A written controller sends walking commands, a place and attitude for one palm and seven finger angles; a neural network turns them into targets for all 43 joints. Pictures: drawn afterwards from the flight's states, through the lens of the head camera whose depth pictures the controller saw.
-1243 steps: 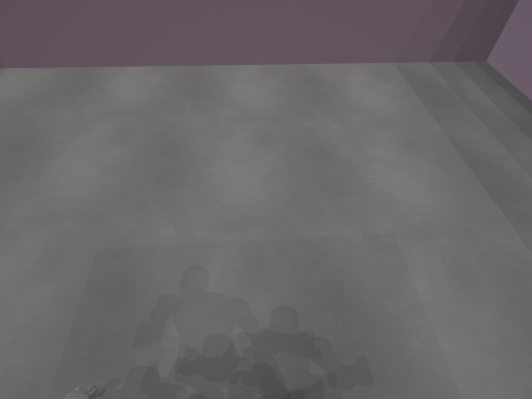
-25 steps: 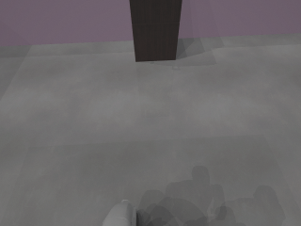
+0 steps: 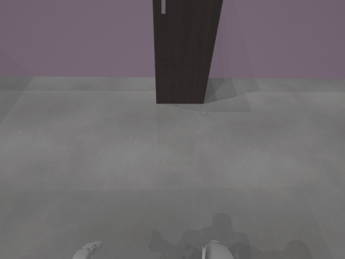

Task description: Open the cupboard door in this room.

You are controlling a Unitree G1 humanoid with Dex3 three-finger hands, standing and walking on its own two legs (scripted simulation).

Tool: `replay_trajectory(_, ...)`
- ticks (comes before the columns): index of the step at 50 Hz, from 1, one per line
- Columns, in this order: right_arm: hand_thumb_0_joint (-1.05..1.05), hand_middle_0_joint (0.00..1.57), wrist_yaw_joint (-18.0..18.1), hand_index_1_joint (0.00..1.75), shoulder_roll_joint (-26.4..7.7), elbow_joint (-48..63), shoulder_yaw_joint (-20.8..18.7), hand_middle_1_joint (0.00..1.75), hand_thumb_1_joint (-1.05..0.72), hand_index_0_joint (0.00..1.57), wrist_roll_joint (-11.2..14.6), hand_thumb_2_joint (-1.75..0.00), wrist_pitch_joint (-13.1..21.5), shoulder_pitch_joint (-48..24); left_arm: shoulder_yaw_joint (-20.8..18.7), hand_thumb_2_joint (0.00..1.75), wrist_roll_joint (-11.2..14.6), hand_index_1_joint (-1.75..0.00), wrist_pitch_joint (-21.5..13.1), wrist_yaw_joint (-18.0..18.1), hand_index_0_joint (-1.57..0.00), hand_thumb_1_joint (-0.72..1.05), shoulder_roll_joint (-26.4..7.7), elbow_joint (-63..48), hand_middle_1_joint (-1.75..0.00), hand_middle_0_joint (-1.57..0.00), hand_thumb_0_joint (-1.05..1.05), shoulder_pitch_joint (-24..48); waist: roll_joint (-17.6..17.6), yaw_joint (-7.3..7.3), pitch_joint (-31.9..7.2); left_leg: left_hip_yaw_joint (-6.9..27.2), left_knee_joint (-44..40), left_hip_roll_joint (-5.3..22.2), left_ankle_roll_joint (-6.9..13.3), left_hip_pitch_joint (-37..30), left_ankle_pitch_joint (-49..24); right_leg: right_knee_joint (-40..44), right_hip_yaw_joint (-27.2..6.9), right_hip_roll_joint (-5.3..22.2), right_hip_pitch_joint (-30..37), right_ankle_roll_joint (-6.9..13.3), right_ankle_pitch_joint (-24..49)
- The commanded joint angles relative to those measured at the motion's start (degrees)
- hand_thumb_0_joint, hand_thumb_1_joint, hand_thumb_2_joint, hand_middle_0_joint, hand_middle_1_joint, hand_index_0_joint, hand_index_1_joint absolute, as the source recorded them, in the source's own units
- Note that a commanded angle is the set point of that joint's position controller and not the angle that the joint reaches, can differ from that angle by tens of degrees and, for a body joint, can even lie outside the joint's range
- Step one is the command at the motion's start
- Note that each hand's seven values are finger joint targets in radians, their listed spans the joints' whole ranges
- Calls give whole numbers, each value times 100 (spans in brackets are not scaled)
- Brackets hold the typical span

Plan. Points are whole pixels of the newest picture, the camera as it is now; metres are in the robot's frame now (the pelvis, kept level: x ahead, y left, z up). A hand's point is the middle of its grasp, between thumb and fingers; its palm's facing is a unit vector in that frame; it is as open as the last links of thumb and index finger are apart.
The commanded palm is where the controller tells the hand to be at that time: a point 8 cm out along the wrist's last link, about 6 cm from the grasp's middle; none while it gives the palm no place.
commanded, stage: turn or walk to find it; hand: left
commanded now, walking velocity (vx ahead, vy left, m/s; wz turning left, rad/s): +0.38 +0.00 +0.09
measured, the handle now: out of the picture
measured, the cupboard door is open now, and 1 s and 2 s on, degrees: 0 0 0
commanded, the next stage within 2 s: stand and wait in 0.46 s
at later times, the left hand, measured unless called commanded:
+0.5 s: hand (119, 256) +0.17 +0.14 -0.17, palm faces +0.15 -0.96 -0.22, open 7.2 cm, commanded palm none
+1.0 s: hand (115, 200) +0.33 +0.19 -0.18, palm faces +0.11 -0.97 -0.21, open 7.3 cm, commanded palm none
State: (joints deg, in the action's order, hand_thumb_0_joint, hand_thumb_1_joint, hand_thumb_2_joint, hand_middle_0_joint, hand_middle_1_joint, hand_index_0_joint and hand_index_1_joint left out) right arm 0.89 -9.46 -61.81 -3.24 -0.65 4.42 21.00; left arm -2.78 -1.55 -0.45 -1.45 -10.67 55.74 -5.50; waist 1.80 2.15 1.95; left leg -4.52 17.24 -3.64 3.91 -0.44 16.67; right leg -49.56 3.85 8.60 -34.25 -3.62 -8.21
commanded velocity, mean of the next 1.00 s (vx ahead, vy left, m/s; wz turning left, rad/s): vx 0.17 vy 0.00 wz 0.05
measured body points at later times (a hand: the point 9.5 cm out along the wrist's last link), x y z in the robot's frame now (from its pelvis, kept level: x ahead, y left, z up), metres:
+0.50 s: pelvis +0.21 -0.04 +0.00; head +0.22 -0.05 +0.45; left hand +0.16 +0.19 -0.15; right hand +0.28 -0.28 -0.15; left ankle +0.29 +0.11 -0.69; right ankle +0.19 -0.14 -0.74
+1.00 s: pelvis +0.32 +0.01 -0.01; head +0.32 +0.00 +0.44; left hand +0.32 +0.24 -0.17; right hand +0.42 -0.21 -0.16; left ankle +0.34 +0.11 -0.74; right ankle +0.35 -0.12 -0.74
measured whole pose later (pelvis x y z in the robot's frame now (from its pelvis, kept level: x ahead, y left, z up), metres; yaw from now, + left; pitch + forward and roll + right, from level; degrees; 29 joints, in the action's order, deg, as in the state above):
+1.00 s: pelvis +0.32 +0.01 -0.01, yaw +4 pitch -2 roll +1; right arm 1.7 -8.6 -62.0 -2.9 -0.1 1.2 8.8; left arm -1.0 -1.5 -0.8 2.0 -9.2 63.8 -14.5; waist 1.0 -1.0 1.6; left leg -10.4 30.4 1.1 2.1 13.1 14.8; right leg -32.1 4.6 5.8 -14.1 -2.3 -14.9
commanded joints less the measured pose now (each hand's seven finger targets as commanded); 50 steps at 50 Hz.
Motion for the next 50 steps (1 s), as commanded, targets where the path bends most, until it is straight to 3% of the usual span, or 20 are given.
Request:
replay_trajectory(1, 0, 20, 63, 30, -749, 23, -115, 30, -90, 20, -71, -90, 65, 676, -12, 90, 43, -30, -178, -20, -20, 90, -224, -630, -30, -20, 0, 756, -730, 150, 492, 1024, -191, 1739, 597, -313, -3343, 949, 118, -187, -240, 202, -189)
replay_trajectory(3, 0, 20, 73, 30, -797, -41, -109, 30, -90, 20, -74, -90, 43, 676, -15, 90, 47, -30, -215, -11, -20, 90, -267, -620, -30, -20, 0, 619, -733, 42, 387, 978, 138, 1718, 520, -251, -4153, 1410, 258, -395, 424, 356, -382)
replay_trajectory(5, 0, 20, 74, 30, -910, -77, -116, 30, -90, 20, -28, -90, 32, 524, -77, 90, 38, -30, -297, 16, -20, 90, -475, -241, -30, -20, 0, -646, -485, -565, -247, 779, 1402, 1499, 275, -2, -4826, 2074, 429, -680, 2145, 481, 42)
replay_trajectory(6, 0, 20, 34, 30, -850, -52, -120, 30, -90, 20, 16, -90, 52, 440, -166, 90, 1, -30, -359, 57, -20, 90, -782, 68, -30, -20, 0, -1600, -126, -965, -763, 592, 2584, 1238, 88, 916, -4056, 2148, 89, -333, 3730, 636, 410)
replay_trajectory(7, 0, 20, -30, 30, -540, 84, -68, 30, -90, 20, 85, -90, 75, 591, -309, 90, -49, -30, -394, 153, -20, 90, -1385, 331, -30, -20, 0, -2492, 1206, -1183, -1406, 144, 4469, 401, -130, 2475, -1023, 2411, -1879, 1315, 5129, 1142, 1203)
replay_trajectory(8, 0, 20, -7, 30, -531, 145, -73, 30, -90, 20, 91, -90, 24, 656, -329, 90, 65, -30, -361, 151, -20, 90, -1613, 419, -30, -20, 0, -2466, 1021, -902, -1380, 483, 5780, 155, -151, 3098, 1459, 2887, -2913, 2044, 4869, 1582, 1342)
replay_trajectory(9, 0, 20, -43, 30, -494, 151, -92, 30, -90, 20, 50, -90, -25, 327, -316, 90, 99, -30, -372, 146, -20, 90, -1410, 257, -30, -20, 0, -1870, 831, -875, -955, 791, 6103, 538, -99, 3258, 1146, 3243, -2788, 1885, 3984, 1533, 94)
replay_trajectory(11, 0, 20, -96, 30, -321, 165, -97, 30, -90, 20, -29, -90, -163, -8, -177, 90, 99, -30, -358, 166, -20, 90, -825, 90, -30, -20, 0, -990, 266, -443, 89, 775, 5982, 956, -161, 3404, 202, 3702, -1925, 1397, 2529, 1190, -1347)
replay_trajectory(14, 0, 20, -135, 30, -132, -16, -78, 30, -90, 20, -115, -90, -356, 361, -89, 90, 53, -30, -387, 194, -20, 90, -445, 123, -30, -20, 0, -809, 539, -91, 180, 531, 5400, 1082, -381, 3009, -286, 3994, -835, 887, 1649, 891, -1291)
replay_trajectory(23, 0, 20, -300, 30, -101, 551, -49, 30, -90, 20, -92, -90, -287, -1073, -112, 90, 27, -30, -505, 181, -20, 90, -612, 572, -30, -20, 0, -1601, 418, -380, 448, 64, 2859, 1175, -576, 3403, -658, 4115, -316, 824, 2522, 1140, -480)
replay_trajectory(26, 0, 20, -271, 30, -66, 644, 33, 30, -90, 20, -74, -90, -226, -1521, -38, 90, 34, -30, -458, 210, -20, 90, -553, 739, -30, -20, 0, -1904, 543, -512, 428, -108, 2176, 966, -520, 3024, -531, 3711, -187, 826, 2872, 1098, 1041)
replay_trajectory(30, 0, 20, -161, 30, -360, 311, 36, 30, -90, 20, -69, -90, -108, -662, -18, 90, 78, -30, -353, 278, -20, 90, -546, 808, -30, -20, 0, -1800, 248, -63, -230, -276, 789, 699, -418, 917, -1365, 2088, 332, 450, 2734, 706, 2237)
replay_trajectory(31, 0, 20, -104, 30, -789, 170, -40, 30, -90, 20, -97, -90, -62, -127, 42, 90, 106, -30, -325, 271, -20, 90, -375, 770, -30, -20, 0, -1993, -484, 81, -763, 392, 895, 1427, -160, -468, -2924, 1056, 558, 80, 1842, 419, 1174)
replay_trajectory(32, 0, 20, -51, 30, -1279, 73, -134, 30, -90, 20, -68, -90, -94, 320, 122, 90, 147, -30, -317, 267, -20, 90, -124, 764, -30, -20, 0, -2203, -1596, 171, -1258, 1585, 992, 2671, 487, -1432, -4935, -256, 690, -472, 844, 213, -2045)
replay_trajectory(33, 0, 20, 6, 30, -1298, 30, -93, 30, -90, 20, -13, -90, -145, 267, 147, 90, 113, -30, -273, 328, -20, 90, -139, 705, -30, -20, 0, -2110, -1609, 173, -1392, 1671, 644, 2981, 813, -1050, -4846, -1004, 239, -475, 829, 199, -3099)
replay_trajectory(36, 0, 20, 62, 30, -783, 192, 32, 30, -90, 20, -24, -90, -177, -727, 124, 90, 83, -30, -175, 289, -20, 90, -71, 778, -30, -20, 0, -1595, -1046, -96, -261, 1125, 217, 2493, 708, 686, -3542, -1021, -102, -114, 892, 172, -2415)
replay_trajectory(39, 0, 20, 62, 30, -626, 209, 75, 30, -90, 20, -9, -90, -150, -1065, 155, 90, 81, -30, -44, 271, -20, 90, 161, 904, -30, -20, 0, -1890, -879, -340, -282, 546, -50, 2077, 465, 1233, -2699, -377, -45, -138, 1444, 98, -1724)
replay_trajectory(44, 0, 20, 60, 30, -439, 206, 5, 30, -90, 20, -39, -90, -227, -1081, 174, 90, 21, -30, 25, 309, -20, 90, 253, 791, -30, -20, 0, -1769, -738, -356, -41, 582, -201, 1918, 419, 1740, -1070, 941, 104, -242, 1990, 62, -1078)
replay_trajectory(47, 0, 20, 51, 30, -361, 167, 30, 30, -90, 20, -2, -90, -283, -1092, 167, 90, 16, -30, -10, 322, -20, 90, 35, 878, -30, -20, 0, -1907, -391, -516, 157, 508, 192, 1561, 53, 2097, -148, 2309, 12, -228, 2604, 79, -232)
replay_trajectory(50, 0, 20, -3, 30, -165, 103, 105, 30, -90, 20, 11, -90, -345, -823, 202, 90, 33, -30, -97, 299, -20, 90, -403, 763, -30, -20, 0, -1403, 373, -205, 416, 150, 443, 865, -398, 1483, 31, 3129, -689, 257, 1706, 404, -514)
